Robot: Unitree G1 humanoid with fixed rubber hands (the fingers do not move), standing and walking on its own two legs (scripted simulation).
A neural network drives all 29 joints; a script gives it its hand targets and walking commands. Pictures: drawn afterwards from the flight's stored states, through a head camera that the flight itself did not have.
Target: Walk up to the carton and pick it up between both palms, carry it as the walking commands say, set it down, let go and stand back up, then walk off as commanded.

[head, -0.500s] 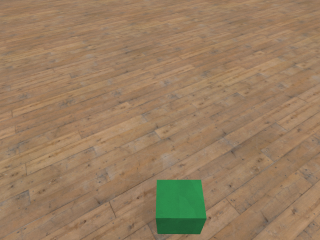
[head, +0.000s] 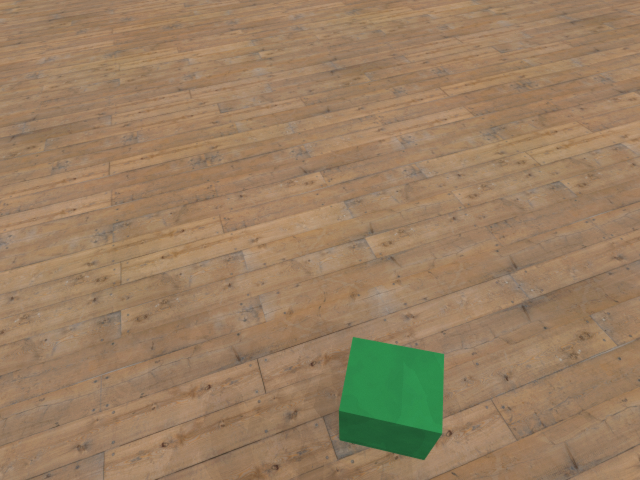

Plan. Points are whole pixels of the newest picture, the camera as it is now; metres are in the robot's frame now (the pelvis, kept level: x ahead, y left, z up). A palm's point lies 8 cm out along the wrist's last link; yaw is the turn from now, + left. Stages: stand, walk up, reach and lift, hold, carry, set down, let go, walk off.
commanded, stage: walk off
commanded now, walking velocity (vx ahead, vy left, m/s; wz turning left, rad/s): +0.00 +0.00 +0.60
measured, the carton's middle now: (389, 399) +0.46 -0.11 -0.64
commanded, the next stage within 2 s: none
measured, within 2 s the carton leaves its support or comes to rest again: neither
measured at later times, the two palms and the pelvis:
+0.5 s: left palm out of the picture +0.02 +0.31 -0.12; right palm out of the picture +0.13 -0.22 -0.14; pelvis +0.00 +0.02 -0.01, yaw +14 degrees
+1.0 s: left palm out of the picture -0.11 +0.27 -0.16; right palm (438, 403) +0.27 -0.12 -0.12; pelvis +0.01 +0.03 -0.02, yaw +36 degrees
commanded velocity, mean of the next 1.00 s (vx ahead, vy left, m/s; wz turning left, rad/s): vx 0.00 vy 0.00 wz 0.60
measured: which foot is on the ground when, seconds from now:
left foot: up 0.00-0.16, down 0.18-0.54, up 0.56-0.94, down 0.96-1.00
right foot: down 0.00-0.16, up 0.18-0.52, down 0.54-0.96, up 0.98-1.00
